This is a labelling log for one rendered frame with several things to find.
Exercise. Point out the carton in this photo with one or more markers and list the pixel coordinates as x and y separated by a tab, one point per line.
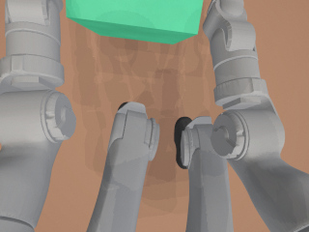
156	21

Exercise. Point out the robot right forearm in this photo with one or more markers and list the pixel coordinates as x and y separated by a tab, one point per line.
234	58

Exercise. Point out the right robot shin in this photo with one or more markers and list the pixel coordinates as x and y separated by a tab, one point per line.
200	120

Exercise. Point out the right robot thigh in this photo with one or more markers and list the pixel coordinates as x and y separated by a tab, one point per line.
209	204

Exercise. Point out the robot left forearm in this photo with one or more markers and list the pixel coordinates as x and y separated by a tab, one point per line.
33	41

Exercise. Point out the robot left upper arm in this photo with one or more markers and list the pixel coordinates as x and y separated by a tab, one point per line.
33	125

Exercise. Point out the robot right upper arm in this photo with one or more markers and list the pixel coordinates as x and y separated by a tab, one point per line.
251	140

